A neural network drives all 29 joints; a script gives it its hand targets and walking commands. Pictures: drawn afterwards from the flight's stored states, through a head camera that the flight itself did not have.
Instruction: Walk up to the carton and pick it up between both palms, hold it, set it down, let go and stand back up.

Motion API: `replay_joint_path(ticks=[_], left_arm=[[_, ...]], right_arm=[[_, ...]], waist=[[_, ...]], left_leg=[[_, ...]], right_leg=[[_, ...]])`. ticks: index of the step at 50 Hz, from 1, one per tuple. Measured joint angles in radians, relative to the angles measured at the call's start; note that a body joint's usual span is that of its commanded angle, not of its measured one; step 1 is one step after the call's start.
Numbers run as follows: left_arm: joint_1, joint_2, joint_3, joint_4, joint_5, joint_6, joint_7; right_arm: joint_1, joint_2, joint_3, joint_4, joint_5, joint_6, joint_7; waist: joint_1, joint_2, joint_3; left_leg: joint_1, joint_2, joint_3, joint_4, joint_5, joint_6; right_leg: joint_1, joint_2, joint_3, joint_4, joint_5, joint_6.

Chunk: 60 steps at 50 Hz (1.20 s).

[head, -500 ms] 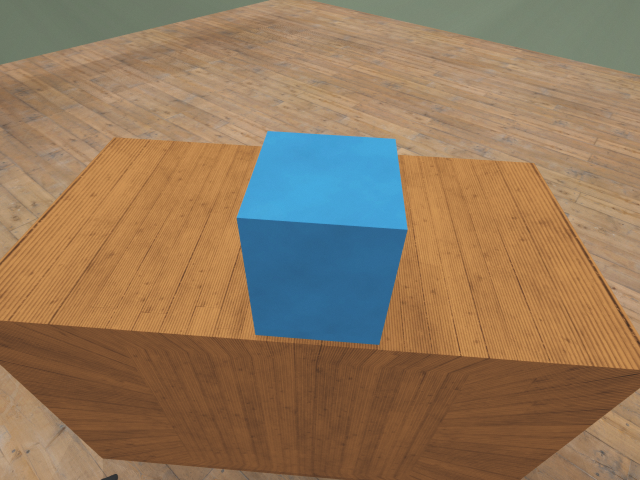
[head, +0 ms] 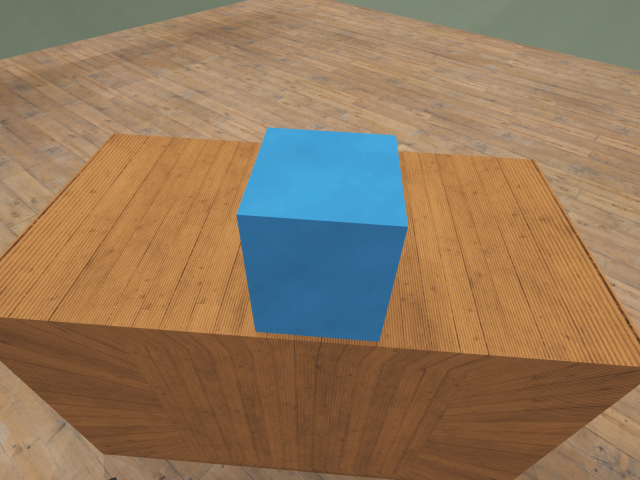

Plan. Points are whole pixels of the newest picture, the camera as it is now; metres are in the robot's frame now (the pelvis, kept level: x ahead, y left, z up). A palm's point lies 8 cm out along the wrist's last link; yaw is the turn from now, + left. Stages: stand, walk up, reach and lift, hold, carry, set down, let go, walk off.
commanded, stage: stand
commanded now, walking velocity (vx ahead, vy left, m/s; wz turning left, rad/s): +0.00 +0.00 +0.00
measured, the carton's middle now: (324, 235) +0.47 -0.02 +0.06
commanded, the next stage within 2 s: none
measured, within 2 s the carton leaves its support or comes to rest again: neither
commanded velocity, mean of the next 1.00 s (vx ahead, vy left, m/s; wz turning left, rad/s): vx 0.00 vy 0.00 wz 0.00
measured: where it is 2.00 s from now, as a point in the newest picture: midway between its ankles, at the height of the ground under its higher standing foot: outside the picture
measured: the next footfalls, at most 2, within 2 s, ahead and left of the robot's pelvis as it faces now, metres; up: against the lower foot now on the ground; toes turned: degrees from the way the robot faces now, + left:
none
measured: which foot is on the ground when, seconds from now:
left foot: down 0.00-1.00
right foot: down 0.00-1.00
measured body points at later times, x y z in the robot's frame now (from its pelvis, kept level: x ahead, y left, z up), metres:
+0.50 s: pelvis +0.00 +0.00 +0.00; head -0.01 +0.00 +0.45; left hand +0.11 +0.29 -0.11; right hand +0.08 -0.30 -0.13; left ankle +0.03 +0.12 -0.74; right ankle +0.02 -0.12 -0.74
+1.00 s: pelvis +0.00 +0.00 +0.00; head -0.01 +0.00 +0.45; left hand +0.11 +0.28 -0.11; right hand +0.09 -0.30 -0.12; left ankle +0.03 +0.12 -0.74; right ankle +0.02 -0.12 -0.74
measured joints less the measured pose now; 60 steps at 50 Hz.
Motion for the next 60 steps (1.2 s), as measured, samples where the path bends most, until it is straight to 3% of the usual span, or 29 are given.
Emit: replay_joint_path(ticks=[60], left_arm=[[-0.002,0.002,0.0,0.002,-0.003,0.0,0.0]], right_arm=[[-0.046,-0.001,0.0,0.023,0.0,0.003,0.0]], waist=[[0.0,-0.002,0.04]], left_leg=[[0.0,0.0,0.0,0.0,0.002,0.0]], right_leg=[[0.0,0.0,0.0,0.0,0.002,0.0]])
